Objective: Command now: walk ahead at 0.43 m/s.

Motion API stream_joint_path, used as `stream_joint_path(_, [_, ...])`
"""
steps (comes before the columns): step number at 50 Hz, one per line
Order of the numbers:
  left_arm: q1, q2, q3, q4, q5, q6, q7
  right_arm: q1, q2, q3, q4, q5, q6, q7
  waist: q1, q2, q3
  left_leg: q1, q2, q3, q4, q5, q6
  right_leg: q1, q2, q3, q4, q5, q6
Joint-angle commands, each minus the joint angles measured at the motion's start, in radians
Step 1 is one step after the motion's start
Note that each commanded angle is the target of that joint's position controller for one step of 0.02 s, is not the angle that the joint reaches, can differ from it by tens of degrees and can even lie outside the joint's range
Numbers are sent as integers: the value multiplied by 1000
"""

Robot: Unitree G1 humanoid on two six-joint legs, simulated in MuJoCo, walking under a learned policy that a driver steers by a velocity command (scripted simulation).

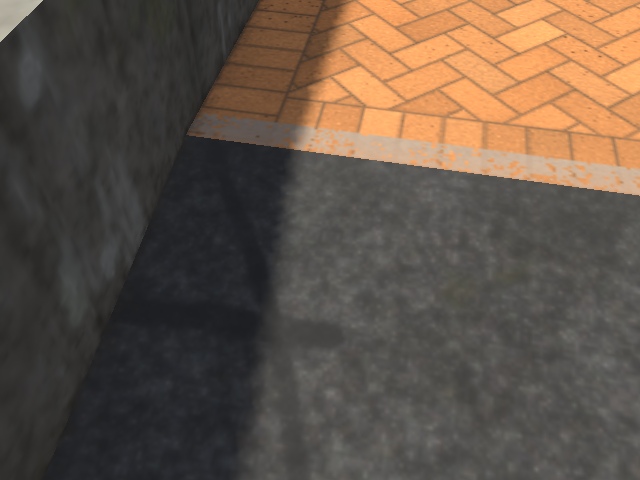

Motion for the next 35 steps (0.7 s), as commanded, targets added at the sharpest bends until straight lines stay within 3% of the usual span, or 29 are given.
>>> stream_joint_path(1, [-166,11,-18,-148,-9,-17,3,29,-130,-16,-19,8,-5,2,24,117,196,-145,267,-53,-56,529,203,36,31,-87,-175,-78,-60])
stream_joint_path(3, [-7,34,-1,-121,-20,-19,26,24,-167,-23,-12,17,0,9,103,163,83,-166,272,19,193,1148,183,330,140,-156,-236,-201,-120])
stream_joint_path(4, [188,54,17,-68,-41,-28,38,-2,-197,-29,-15,21,4,18,201,166,-17,-196,276,39,413,1294,154,553,182,-130,-326,-134,-136])
stream_joint_path(5, [365,118,47,-16,-43,-35,47,-54,-219,-37,-37,27,-2,32,285,149,-115,-334,237,46,664,1112,112,809,139,-3,-434,-131,-147])
stream_joint_path(6, [482,263,82,10,-17,-42,54,-53,-119,-20,-102,46,-10,57,267,-102,-240,-593,99,20,1051,444,64,1033,-172,538,-713,-556,-202])
stream_joint_path(7, [493,323,96,47,-46,-36,55,-114,-99,-34,-143,30,-24,78,227,-244,-263,-753,-58,-142,1285,6,59,1006,-279,1100,-1136,-685,-203])
stream_joint_path(8, [323,287,80,30,-25,-49,54,-177,-91,-39,-184,22,-27,83,111,-133,-59,-889,-5,-198,1404,108,77,861,-286,1042,-1150,-687,-180])
stream_joint_path(9, [229,189,61,22,-14,-63,50,-220,-91,-41,-196,11,-23,77,68,-2,51,-906,54,-121,1463,202,85,715,-265,835,-1070,-497,-167])
stream_joint_path(10, [200,111,42,38,-11,-79,42,-240,-70,-40,-206,9,-20,68,36,44,79,-864,92,-90,1443,253,93,605,-214,617,-1035,-263,-141])
stream_joint_path(11, [202,35,19,63,-20,-95,34,-226,-54,-38,-213,3,-10,61,-6,36,74,-793,123,-106,1382,286,99,534,-139,420,-1010,-46,-104])
stream_joint_path(12, [204,20,14,75,-18,-102,32,-175,-38,-36,-204,8,12,63,-35,-33,39,-753,119,-88,1363,284,92,510,-124,333,-1025,-38,-100])
stream_joint_path(15, [286,27,12,115,-13,-125,36,-250,-44,-36,-234,13,45,68,-26,-65,76,-870,107,-48,1381,312,90,542,-64,197,-1057,110,-97])
stream_joint_path(19, [417,50,8,139,-19,-125,40,-454,-68,-34,-308,-6,56,76,36,-78,100,-1027,102,39,1290,360,58,650,-33,149,-1120,193,-70])
stream_joint_path(22, [517,47,-1,155,-19,-124,57,-580,-73,-31,-347,-3,60,81,79,-79,103,-1130,88,88,1201,336,24,808,-51,158,-1123,391,-85])
stream_joint_path(26, [558,47,-9,159,-13,-118,76,-692,-46,-9,-383,11,65,81,92,-80,102,-1107,54,138,988,251,19,965,-80,134,-1125,653,-99])
stream_joint_path(27, [555,49,-10,160,-13,-116,80,-704,-41,-3,-389,15,68,79,84,-91,105,-1057,38,156,925,220,33,982,-90,122,-1128,750,-100])
stream_joint_path(29, [526,66,-15,159,-15,-115,83,-662,-42,1,-377,17,72,62,41,-115,72,-849,-50,234,814,126,94,979,-87,49,-1040,1231,-87])
stream_joint_path(30, [541,95,-11,165,-10,-114,90,-619,-54,-5,-370,20,72,50,16,-166,43,-763,-87,245,783,61,124,999,-117,48,-944,1468,-87])
stream_joint_path(31, [530,120,-3,166,-1,-111,94,-501,-87,-20,-340,29,66,39,-42,-204,-15,-670,-109,222,742,13,155,1035,-140,54,-792,1583,-87])
stream_joint_path(32, [495,156,9,160,-5,-112,89,-343,-124,-37,-297,37,55,32,-116,-228,-89,-521,-98,161,657,35,184,1030,-151,56,-604,1525,-93])
stream_joint_path(33, [421,177,20,131,-23,-117,76,-168,-167,-57,-249,26,42,30,-209,-193,-166,-241,-19,21,514,62,214,849,-115,43,-357,1236,-90])
stream_joint_path(34, [417,81,2,86,-16,-127,59,-47,-283,-89,-214,18,43,28,-181,12,-258,-7,253,-361,418,-148,268,603,23,48,-29,471,-82])
stream_joint_path(35, [443,34,7,51,-38,-127,27,-119,-291,-97,-198,17,50,34,-86,211,-252,109,384,-954,114,-213,377,203,203,157,259,-51,-47])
